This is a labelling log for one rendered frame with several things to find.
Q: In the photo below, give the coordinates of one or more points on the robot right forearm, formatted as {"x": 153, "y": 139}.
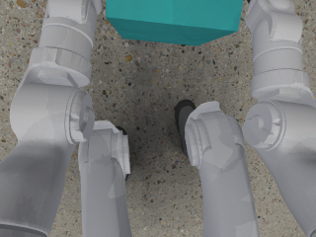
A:
{"x": 276, "y": 40}

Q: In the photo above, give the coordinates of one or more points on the robot right foot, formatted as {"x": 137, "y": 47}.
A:
{"x": 182, "y": 112}

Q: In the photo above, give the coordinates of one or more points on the carton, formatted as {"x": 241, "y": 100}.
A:
{"x": 187, "y": 22}

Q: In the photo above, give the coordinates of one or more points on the right robot shin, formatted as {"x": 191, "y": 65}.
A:
{"x": 212, "y": 107}

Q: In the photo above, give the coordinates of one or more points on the robot left forearm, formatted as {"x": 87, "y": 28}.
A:
{"x": 65, "y": 45}

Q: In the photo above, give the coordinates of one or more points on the robot right upper arm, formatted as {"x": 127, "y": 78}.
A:
{"x": 284, "y": 135}

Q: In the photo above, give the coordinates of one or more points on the robot left upper arm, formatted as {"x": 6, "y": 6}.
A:
{"x": 48, "y": 121}

